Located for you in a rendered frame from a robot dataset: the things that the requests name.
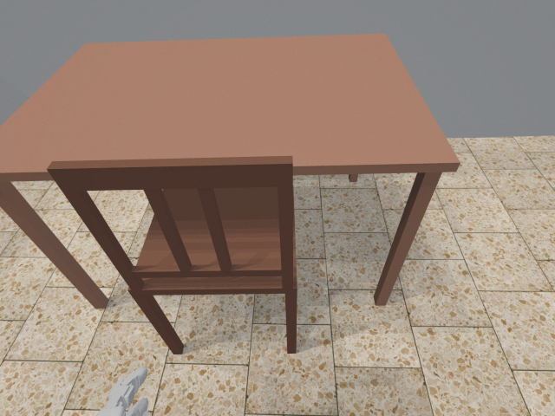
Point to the chair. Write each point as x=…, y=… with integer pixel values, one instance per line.
x=221, y=226

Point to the left robot hand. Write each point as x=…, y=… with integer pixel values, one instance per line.
x=122, y=396

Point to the table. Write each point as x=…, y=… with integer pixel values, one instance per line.
x=341, y=104

